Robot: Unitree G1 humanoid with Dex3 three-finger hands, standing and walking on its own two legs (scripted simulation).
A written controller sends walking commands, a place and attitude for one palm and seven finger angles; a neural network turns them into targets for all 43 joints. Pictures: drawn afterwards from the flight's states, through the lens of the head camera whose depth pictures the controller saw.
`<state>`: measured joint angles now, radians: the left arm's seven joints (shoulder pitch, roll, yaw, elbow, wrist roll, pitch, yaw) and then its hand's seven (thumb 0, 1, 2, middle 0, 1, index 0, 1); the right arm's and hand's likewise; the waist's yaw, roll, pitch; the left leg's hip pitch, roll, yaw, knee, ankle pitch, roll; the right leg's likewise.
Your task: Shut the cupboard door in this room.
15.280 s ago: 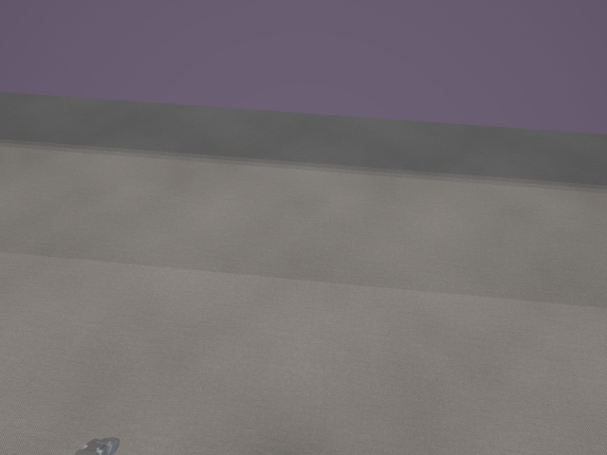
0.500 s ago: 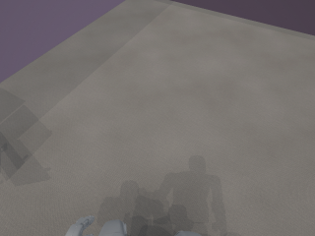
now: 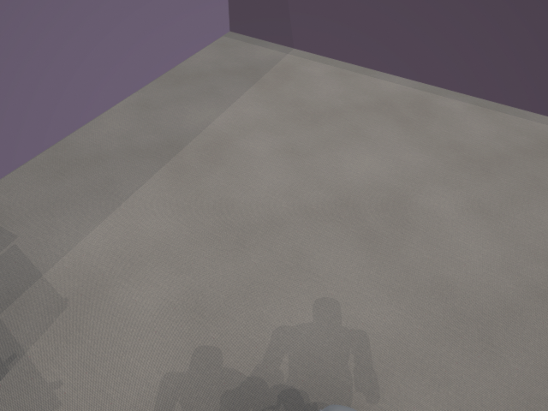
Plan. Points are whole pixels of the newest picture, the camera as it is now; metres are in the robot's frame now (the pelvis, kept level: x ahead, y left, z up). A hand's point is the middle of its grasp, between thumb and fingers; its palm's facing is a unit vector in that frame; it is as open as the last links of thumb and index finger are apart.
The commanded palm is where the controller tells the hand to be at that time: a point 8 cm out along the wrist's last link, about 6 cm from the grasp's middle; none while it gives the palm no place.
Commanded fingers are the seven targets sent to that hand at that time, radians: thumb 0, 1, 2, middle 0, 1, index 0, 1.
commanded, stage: walk around to get in front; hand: left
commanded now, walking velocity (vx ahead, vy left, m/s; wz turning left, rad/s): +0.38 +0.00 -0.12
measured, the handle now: out of the picture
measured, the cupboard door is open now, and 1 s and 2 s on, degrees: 78 78 78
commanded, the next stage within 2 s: walk to a spot facing it in 1.62 s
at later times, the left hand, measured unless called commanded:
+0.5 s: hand (221, 341) +0.27 +0.12 -0.17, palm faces +0.01 -0.97 -0.23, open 7.2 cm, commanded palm none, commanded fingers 0.00 0.90 0.90 -0.20 -0.30 -0.20 -0.30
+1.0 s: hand (217, 244) +0.48 +0.17 -0.17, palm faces +0.03 -0.98 -0.18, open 7.4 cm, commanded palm none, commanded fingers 0.00 0.90 0.90 -0.20 -0.30 -0.20 -0.30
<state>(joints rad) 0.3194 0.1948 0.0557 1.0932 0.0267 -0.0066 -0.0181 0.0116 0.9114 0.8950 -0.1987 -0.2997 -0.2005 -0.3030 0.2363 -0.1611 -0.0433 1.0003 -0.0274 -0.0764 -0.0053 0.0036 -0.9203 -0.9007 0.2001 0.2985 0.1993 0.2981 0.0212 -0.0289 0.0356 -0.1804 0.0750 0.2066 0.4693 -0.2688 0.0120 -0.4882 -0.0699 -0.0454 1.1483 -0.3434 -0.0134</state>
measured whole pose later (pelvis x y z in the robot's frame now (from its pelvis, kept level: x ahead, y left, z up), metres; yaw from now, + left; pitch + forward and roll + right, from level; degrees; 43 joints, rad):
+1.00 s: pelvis +0.44 -0.02 +0.01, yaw -1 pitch +0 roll +0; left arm 0.21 0.19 0.06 1.06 0.03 -0.01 -0.01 0.01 0.91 0.90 -0.20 -0.30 -0.20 -0.30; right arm 0.31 -0.16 -0.06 1.08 -0.02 -0.07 -0.01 0.00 -0.95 -0.90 0.20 0.30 0.20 0.30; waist 0.00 -0.03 0.04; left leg -0.13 0.05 0.22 0.38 -0.24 0.03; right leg -0.57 -0.14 -0.07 1.06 -0.24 0.03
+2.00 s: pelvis +0.83 -0.04 +0.00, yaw +9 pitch +0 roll +0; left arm 0.11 0.19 0.06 0.99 0.01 0.00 0.01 0.01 0.91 0.90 -0.20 -0.30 -0.20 -0.30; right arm 0.31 -0.15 -0.05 1.09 -0.02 -0.02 0.00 0.00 -0.93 -0.90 0.20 0.30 0.20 0.30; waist -0.03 -0.03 0.06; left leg -0.18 0.00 0.10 0.42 -0.24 0.03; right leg -0.51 -0.11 -0.06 0.91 -0.30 0.08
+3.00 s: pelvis +0.89 -0.06 +0.00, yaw +44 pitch +1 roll +0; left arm 0.11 0.25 0.05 0.88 0.00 0.04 0.02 0.01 0.91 0.90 -0.20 -0.30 -0.20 -0.30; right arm 0.17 -0.21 -0.06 0.92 -0.02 0.04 0.02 0.01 -0.90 -0.90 0.20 0.30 0.20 0.30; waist -0.03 0.00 0.09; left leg -0.27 -0.03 -0.07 0.50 -0.24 0.01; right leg -0.39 -0.06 -0.02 0.82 -0.44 0.10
